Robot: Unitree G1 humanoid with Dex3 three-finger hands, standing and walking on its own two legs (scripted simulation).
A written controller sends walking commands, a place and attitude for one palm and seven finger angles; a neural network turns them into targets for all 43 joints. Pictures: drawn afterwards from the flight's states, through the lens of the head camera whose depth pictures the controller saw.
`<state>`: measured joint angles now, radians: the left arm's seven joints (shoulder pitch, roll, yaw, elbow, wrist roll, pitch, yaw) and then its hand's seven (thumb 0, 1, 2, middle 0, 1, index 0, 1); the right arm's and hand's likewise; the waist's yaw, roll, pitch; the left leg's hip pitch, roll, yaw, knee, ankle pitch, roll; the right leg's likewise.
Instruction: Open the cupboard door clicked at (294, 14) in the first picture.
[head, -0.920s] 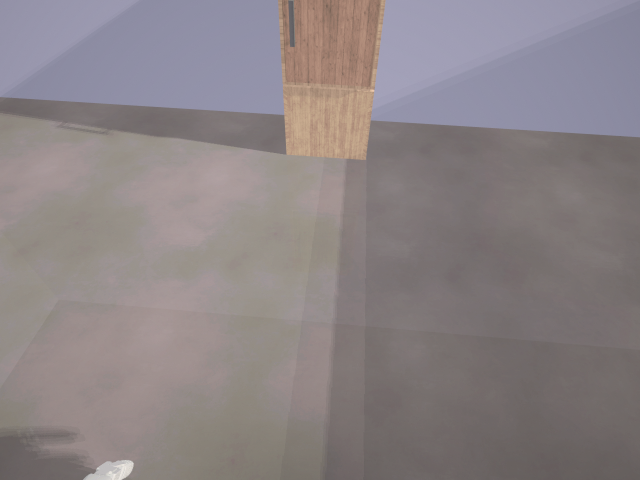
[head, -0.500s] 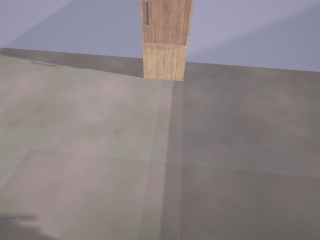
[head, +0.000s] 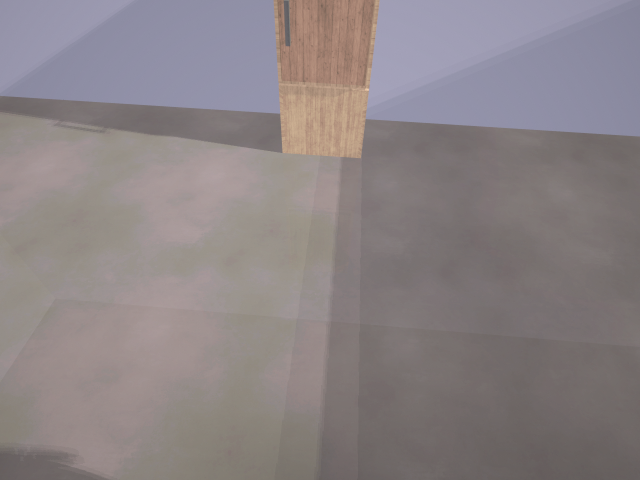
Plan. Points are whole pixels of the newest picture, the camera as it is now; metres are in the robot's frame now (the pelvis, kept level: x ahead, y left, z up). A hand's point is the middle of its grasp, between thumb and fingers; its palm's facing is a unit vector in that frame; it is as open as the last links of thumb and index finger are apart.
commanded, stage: look at it before walking up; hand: left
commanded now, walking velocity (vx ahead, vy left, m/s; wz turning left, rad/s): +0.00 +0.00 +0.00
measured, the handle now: (288, 21) +1.80 +0.24 -0.09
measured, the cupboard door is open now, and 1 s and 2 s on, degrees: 0 0 0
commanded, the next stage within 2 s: walk to a spot facing it in 0.92 s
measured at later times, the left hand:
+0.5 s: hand out of the picture +0.08 +0.24 -0.16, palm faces -0.04 -0.95 -0.32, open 7.4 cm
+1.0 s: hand out of the picture +0.08 +0.25 -0.16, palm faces -0.04 -0.94 -0.33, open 7.4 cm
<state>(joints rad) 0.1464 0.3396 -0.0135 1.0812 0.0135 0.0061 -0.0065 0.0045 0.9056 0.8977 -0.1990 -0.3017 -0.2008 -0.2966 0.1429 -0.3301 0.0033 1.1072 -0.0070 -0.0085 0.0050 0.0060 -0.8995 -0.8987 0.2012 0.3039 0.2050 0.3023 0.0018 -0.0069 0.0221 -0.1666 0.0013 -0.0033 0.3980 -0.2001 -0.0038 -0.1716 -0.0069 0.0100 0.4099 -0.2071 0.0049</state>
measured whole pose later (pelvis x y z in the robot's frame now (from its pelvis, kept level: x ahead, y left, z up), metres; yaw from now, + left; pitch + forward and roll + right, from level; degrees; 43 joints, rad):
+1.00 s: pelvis +0.01 +0.00 +0.00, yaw +0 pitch -2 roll +0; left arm 0.14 0.34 -0.01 1.09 0.01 0.00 0.00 0.00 0.91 0.90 -0.20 -0.30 -0.20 -0.30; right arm 0.11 -0.33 0.01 1.11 0.00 -0.01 0.00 0.01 -0.90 -0.90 0.20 0.30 0.21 0.30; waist 0.01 -0.01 0.03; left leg -0.12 0.01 0.00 0.35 -0.20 -0.01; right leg -0.13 0.00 0.02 0.37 -0.21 0.00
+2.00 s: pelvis +0.34 +0.00 -0.01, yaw +4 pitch -1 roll -1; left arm 0.21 0.18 0.06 1.04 0.02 -0.07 0.02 -0.02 0.95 0.90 -0.20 -0.30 -0.20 -0.30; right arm 0.29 -0.17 -0.06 1.08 -0.02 -0.03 -0.01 0.01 -0.91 -0.90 0.20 0.30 0.20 0.30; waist -0.03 0.02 0.03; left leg -0.53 0.13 0.04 1.17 -0.29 0.01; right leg -0.22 -0.01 -0.19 0.49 -0.25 -0.05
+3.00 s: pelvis +0.77 +0.02 -0.01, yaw +2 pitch -1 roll +0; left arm 0.19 0.16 0.06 1.04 0.02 -0.08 0.01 -0.02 0.95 0.90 -0.20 -0.30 -0.20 -0.30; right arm 0.35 -0.14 -0.06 1.13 -0.02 -0.02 0.00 0.01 -0.91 -0.90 0.20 0.30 0.20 0.30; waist -0.03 0.03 0.04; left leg -0.48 0.13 0.06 1.19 -0.30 0.00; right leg -0.22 -0.02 -0.19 0.47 -0.23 -0.06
